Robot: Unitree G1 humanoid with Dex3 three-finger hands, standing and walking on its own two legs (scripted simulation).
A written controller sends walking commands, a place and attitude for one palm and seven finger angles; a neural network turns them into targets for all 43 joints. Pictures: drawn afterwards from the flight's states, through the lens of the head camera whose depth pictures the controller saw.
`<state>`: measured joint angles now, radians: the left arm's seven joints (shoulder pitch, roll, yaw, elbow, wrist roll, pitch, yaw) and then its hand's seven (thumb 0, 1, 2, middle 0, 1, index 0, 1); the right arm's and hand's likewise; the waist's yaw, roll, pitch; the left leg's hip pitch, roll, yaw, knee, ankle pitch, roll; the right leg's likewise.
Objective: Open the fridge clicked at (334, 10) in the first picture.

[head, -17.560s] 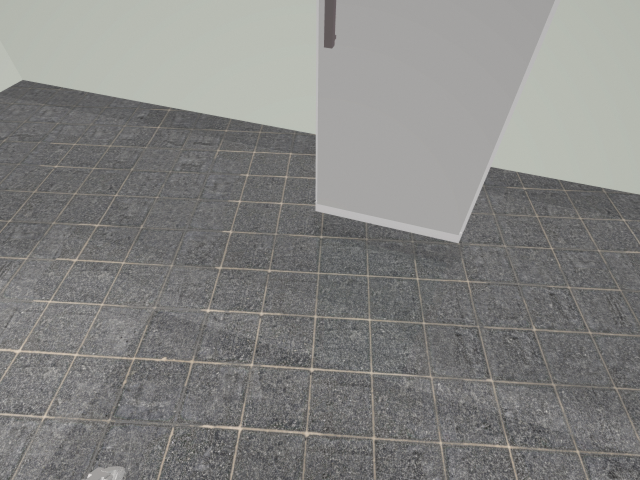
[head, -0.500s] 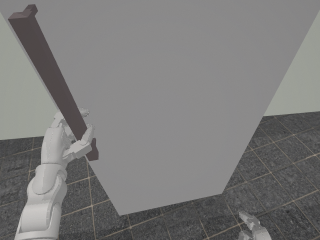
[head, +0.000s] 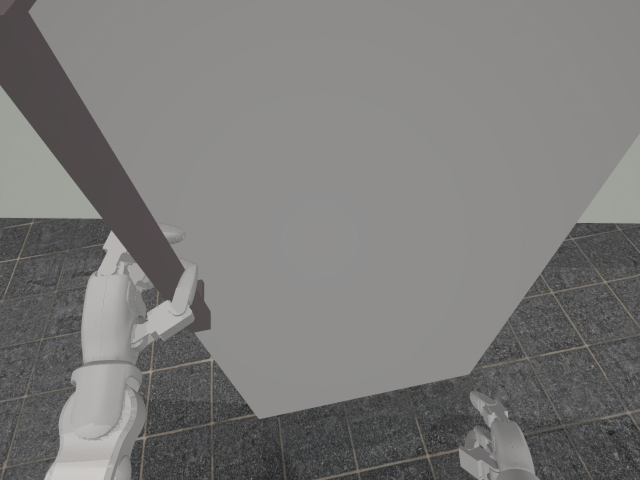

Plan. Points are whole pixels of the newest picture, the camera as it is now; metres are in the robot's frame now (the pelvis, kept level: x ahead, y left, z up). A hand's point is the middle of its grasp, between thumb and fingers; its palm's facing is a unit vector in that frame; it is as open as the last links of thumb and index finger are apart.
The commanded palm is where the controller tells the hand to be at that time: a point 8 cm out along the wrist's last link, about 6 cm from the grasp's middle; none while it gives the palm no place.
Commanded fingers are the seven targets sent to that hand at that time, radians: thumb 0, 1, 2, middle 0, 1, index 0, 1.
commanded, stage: walk backward, drawing the door open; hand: left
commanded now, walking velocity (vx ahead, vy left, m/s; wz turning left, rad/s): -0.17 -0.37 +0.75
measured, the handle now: (141, 212) +0.32 +0.19 +0.21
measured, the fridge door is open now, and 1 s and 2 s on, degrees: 14 46 79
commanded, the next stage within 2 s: stop walking and hold the door back in 1.62 s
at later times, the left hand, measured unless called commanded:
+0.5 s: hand (229, 441) +0.14 +0.08 +0.13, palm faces +0.51 -0.83 -0.23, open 6.9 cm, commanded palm +0.09 +0.11 +0.14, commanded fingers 0.00 0.90 0.90 -0.45 -1.40 -0.45 -1.40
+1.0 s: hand out of the picture +0.04 -0.04 +0.13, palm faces +0.86 -0.41 -0.30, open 6.8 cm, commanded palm -0.02 -0.04 +0.14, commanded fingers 0.00 0.90 0.90 -0.45 -1.40 -0.45 -1.40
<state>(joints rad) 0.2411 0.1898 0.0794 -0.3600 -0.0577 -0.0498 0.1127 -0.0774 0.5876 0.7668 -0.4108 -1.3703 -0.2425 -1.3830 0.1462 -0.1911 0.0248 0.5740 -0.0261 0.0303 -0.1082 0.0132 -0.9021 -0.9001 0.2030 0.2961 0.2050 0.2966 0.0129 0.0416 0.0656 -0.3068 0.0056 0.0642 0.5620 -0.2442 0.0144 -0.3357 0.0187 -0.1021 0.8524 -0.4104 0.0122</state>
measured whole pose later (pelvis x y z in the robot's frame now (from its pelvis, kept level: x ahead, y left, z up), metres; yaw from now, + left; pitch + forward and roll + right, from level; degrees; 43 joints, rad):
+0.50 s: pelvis -0.03 -0.16 -0.01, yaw +27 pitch -2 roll -1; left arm 0.24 0.24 0.04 -0.44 0.00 -0.07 0.08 -0.08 0.58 0.79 -0.43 -1.38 -0.23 -1.36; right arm 0.18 -0.17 -0.03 0.62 -0.04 -0.09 -0.11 0.01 -0.90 -0.90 0.20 0.30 0.20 0.30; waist -0.04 0.00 0.11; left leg -0.36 0.07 -0.03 0.70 -0.30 -0.06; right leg -0.54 0.00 -0.04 1.04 -0.40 0.04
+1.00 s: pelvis +0.03 -0.36 +0.00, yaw +52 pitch -3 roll -1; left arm 0.27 0.29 0.17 -0.41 -0.01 -0.08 0.08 -0.07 0.60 0.81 -0.45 -1.39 -0.25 -1.34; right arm 0.16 -0.16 -0.01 0.63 -0.04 -0.12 -0.09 0.01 -0.90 -0.90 0.20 0.30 0.20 0.30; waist -0.01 0.00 0.14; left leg -0.32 0.08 -0.01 0.60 -0.23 -0.05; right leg -0.48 0.00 -0.03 0.99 -0.41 0.05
